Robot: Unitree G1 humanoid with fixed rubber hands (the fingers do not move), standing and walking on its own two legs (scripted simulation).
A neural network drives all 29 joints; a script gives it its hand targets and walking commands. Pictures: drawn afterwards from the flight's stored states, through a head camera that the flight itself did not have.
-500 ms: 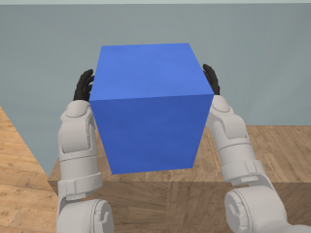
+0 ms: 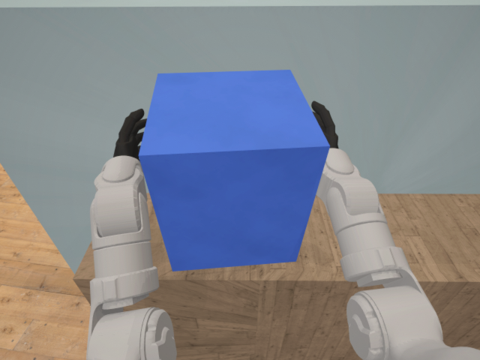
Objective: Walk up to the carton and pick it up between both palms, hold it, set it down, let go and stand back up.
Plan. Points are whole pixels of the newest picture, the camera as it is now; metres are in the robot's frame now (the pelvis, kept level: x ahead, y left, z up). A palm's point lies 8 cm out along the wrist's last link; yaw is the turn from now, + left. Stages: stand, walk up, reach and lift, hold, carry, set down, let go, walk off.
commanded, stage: hold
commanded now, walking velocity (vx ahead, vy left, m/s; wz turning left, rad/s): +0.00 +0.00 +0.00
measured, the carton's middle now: (230, 172) +0.37 +0.02 +0.18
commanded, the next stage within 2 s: set down in 0.32 s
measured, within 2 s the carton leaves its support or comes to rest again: neither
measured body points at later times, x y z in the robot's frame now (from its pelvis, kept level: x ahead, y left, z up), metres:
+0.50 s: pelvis +0.00 +0.00 +0.00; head -0.05 +0.01 +0.45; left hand +0.37 +0.17 +0.22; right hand +0.39 -0.13 +0.21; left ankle +0.02 +0.14 -0.75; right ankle +0.05 -0.09 -0.75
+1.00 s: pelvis +0.03 +0.00 +0.00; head +0.01 +0.01 +0.45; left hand +0.42 +0.17 +0.20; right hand +0.43 -0.14 +0.18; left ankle +0.02 +0.14 -0.75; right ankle +0.05 -0.09 -0.75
